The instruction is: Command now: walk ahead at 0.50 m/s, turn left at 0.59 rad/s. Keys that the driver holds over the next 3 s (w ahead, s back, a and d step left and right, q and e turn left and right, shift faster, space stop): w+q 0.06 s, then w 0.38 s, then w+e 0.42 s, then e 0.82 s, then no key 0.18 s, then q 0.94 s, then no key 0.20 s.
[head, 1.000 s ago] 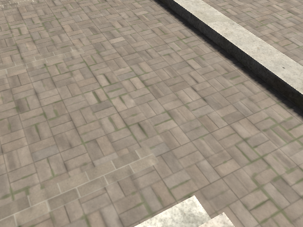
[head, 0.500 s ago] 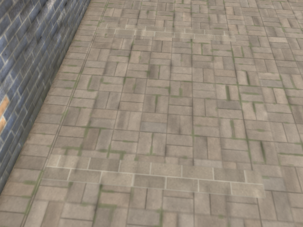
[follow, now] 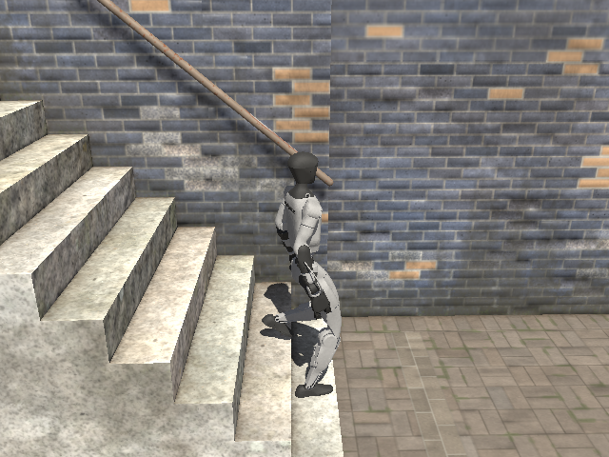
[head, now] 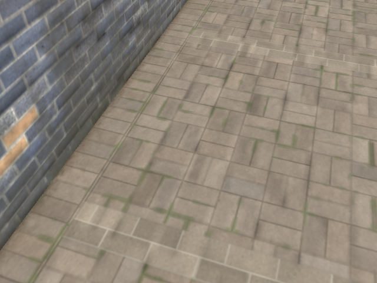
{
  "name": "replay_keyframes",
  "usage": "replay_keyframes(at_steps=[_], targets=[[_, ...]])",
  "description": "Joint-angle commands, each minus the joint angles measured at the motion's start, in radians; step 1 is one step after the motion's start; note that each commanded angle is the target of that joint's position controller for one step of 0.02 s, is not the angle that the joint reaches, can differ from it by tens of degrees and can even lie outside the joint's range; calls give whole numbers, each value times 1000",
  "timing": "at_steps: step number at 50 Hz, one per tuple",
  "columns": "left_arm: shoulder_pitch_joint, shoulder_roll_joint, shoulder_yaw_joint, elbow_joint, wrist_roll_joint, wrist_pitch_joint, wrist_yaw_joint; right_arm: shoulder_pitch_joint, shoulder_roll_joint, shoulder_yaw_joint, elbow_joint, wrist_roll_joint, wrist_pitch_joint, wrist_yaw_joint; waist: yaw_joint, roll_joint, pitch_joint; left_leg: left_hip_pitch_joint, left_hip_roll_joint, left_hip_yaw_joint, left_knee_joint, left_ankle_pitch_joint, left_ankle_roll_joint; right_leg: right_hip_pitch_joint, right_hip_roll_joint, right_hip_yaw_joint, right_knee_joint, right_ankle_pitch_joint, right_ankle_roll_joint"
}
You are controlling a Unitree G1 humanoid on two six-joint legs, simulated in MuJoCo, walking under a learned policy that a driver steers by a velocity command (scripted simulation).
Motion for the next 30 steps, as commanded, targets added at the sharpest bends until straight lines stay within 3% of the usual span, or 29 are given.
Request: replay_keyframes(at_steps=[1,2,3,4,5,6,7,8,9,10,11,12,13,14,15,17,18,19,20,21,22,23,24,25,26,27,28,29,30], targets=[[276,134,19,44,8,33,-14,-8,-125,-39,-99,40,7,-8,91,0,114,-950,124,-97,196,373,19,432,-441,599,-35,775,-203],[200,29,-23,43,-15,30,-11,-48,-107,-33,-105,20,6,-20,12,85,193,-867,198,-91,36,483,49,214,-424,543,-126,558,-169],[199,-79,-60,76,2,14,4,-1,-67,-21,-74,13,2,-16,-46,109,221,-769,253,-117,-137,660,78,54,-358,392,-137,579,-86],[172,-92,-62,102,-17,-25,29,34,-34,-13,-58,-5,4,-9,-77,43,236,-646,259,-83,-346,788,88,-87,-257,297,-155,527,-55],[82,-108,-75,89,-39,-61,48,-17,-26,-8,-46,-9,11,12,-47,74,244,-444,245,-77,-637,1014,83,-318,-210,194,-211,448,-80],[128,-51,-78,114,-51,-74,52,-112,-43,-20,-65,-24,32,28,-14,10,201,-314,227,15,-642,1057,68,-399,-193,176,-218,345,-132],[166,17,-73,165,-36,-74,51,-116,-33,-12,-70,-27,39,45,-42,-20,179,-355,213,-3,-515,1046,65,-365,-213,228,-194,356,-152],[176,71,-61,169,-39,-75,50,-110,-70,-25,-70,-33,37,47,-43,50,154,-388,180,-10,-548,1025,71,-275,-185,198,-127,437,-126],[217,42,-74,207,-19,-78,62,-209,-89,-13,-100,-44,26,35,15,101,159,-606,199,-122,-703,1082,75,-28,-204,238,-67,444,-110],[311,1,-80,214,-40,-79,91,-312,-103,-9,-124,-61,10,12,97,105,120,-700,175,-101,-963,1196,70,209,-162,191,-3,378,-65],[347,-27,-93,217,-43,-80,102,-361,-109,-3,-118,-54,0,-8,120,95,132,-594,166,-58,-1153,1354,55,185,-135,169,41,313,-70],[360,-23,-101,208,-45,-70,87,-361,-82,6,-100,-50,0,-10,94,31,103,-325,159,46,-1193,1424,52,25,-107,111,9,245,-87],[328,-13,-103,198,-34,-58,64,-388,-71,15,-107,-58,12,-4,70,-13,135,-150,165,81,-1129,1402,44,-131,-109,105,-31,170,-104],[283,0,-96,170,-31,-48,46,-412,-101,13,-121,-55,29,2,66,11,187,-122,175,79,-1141,1358,38,-165,-124,122,-24,143,-117],[268,14,-92,155,-44,-46,41,-457,-124,9,-130,-60,31,3,65,23,209,-93,169,100,-1182,1279,38,-141,-128,136,-13,174,-113],[361,40,-73,186,-76,-38,58,-585,-151,7,-156,-51,36,8,143,47,256,-201,192,107,-1396,1134,24,132,-146,179,39,243,-93],[343,2,-44,186,-225,30,103,-709,-86,2,-186,149,27,-2,202,172,318,-267,140,156,-1568,1135,8,204,-124,161,146,375,-43],[333,43,-36,187,-200,62,121,-631,-51,16,-158,172,22,2,185,93,277,-165,186,95,-1690,1179,17,249,-131,170,250,400,-44],[320,38,-26,198,-178,72,122,-544,-71,2,-116,160,22,1,161,41,213,-69,205,87,-1769,1240,35,287,-133,170,379,468,-56],[304,20,-24,202,-162,67,107,-395,-103,-23,-61,136,26,-3,106,39,129,118,188,121,-1812,1329,56,257,-116,158,530,527,-58],[244,-9,-19,202,-162,55,92,-211,-124,-52,14,107,31,-15,1,71,42,406,148,194,-1847,1429,76,120,-56,98,743,511,-43],[210,-30,-10,205,-168,45,74,36,-137,-64,90,66,50,-30,-127,167,-33,823,235,131,-1756,1528,148,-221,50,69,1107,14,2],[133,-79,-9,161,-183,26,75,209,-161,-63,144,25,53,-56,-217,259,-172,1120,362,66,-1425,1945,193,-497,142,125,1412,-574,21],[253,-59,-11,106,-245,7,67,137,-199,-64,115,20,41,-76,-126,289,-294,1349,507,-99,-1254,1773,325,-754,81,296,1345,-458,39],[183,-33,-11,55,-237,-1,65,119,-218,-89,98,36,56,-87,-153,222,-354,1334,538,-177,-1316,1437,381,-861,18,287,1294,-443,48],[133,11,7,18,-234,-3,70,31,-193,-87,77,49,57,-92,-97,57,-314,1142,505,-150,-1413,1092,353,-838,-19,266,1111,-278,35],[92,-65,-8,-27,-243,14,94,-70,-228,-103,73,45,57,-107,-13,110,-298,918,602,-337,-1530,696,373,-831,-53,228,1143,-104,47],[59,-56,10,-30,-225,55,116,-278,-137,-71,6,36,47,-109,84,-55,-110,491,551,-263,-1689,717,331,-645,-66,225,898,70,92],[78,-93,8,-34,-203,86,124,-369,-122,-68,-9,17,40,-111,135,28,-22,229,572,-237,-1716,773,318,-499,-110,241,801,66,123]])
Next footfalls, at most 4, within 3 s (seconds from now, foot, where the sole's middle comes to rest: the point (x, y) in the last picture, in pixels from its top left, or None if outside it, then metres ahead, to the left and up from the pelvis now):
0.46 left None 0.43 0.12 -0.97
0.90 right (229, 269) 0.69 -0.16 -0.97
1.38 left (191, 233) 0.86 -0.01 -0.97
1.80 right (245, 269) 0.69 -0.23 -0.97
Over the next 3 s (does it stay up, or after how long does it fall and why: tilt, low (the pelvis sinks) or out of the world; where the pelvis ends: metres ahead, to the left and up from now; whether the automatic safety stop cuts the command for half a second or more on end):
stays up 0.75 -0.10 -0.19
